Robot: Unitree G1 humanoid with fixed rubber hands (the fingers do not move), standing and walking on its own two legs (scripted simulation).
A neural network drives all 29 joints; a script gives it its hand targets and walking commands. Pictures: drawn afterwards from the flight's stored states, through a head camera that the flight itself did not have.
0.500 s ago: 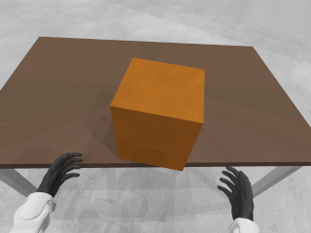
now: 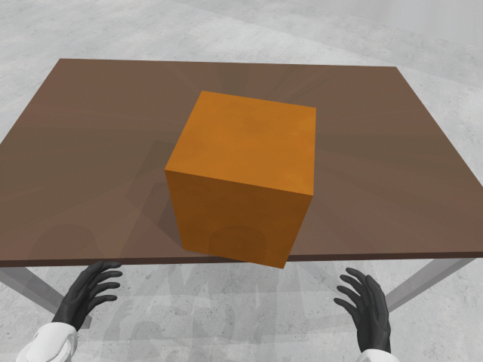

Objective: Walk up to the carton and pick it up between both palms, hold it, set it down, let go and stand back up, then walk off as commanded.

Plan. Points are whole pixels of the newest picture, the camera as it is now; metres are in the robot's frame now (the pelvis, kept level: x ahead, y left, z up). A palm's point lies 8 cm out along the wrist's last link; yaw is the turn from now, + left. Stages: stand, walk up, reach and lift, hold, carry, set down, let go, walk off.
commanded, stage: set down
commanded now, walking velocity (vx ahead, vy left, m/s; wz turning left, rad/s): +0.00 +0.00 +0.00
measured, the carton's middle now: (244, 184) +0.42 +0.00 +0.04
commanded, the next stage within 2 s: let go in 0.90 s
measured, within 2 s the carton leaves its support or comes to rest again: neither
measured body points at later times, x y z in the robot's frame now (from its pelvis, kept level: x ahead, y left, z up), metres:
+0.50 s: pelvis +0.00 +0.00 +0.00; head +0.02 +0.01 +0.45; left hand +0.19 +0.25 -0.04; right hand +0.17 -0.19 -0.03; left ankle +0.00 +0.14 -0.75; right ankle -0.01 -0.14 -0.75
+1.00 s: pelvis +0.01 +0.00 +0.00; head +0.04 +0.00 +0.45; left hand +0.17 +0.25 -0.07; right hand +0.18 -0.20 -0.07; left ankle +0.00 +0.14 -0.75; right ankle -0.01 -0.14 -0.75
